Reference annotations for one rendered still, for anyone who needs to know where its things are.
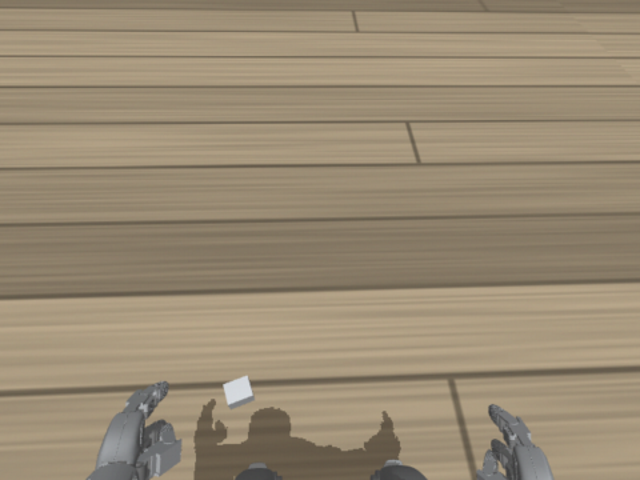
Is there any left robot hand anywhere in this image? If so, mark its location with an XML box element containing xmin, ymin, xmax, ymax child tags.
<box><xmin>95</xmin><ymin>381</ymin><xmax>182</xmax><ymax>480</ymax></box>

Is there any left robot arm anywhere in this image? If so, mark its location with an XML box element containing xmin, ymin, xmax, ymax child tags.
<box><xmin>86</xmin><ymin>463</ymin><xmax>139</xmax><ymax>480</ymax></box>

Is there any right robot hand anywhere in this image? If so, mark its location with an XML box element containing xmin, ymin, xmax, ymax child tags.
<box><xmin>477</xmin><ymin>404</ymin><xmax>554</xmax><ymax>480</ymax></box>

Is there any small box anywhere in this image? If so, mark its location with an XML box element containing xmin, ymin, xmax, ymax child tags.
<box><xmin>223</xmin><ymin>375</ymin><xmax>255</xmax><ymax>410</ymax></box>

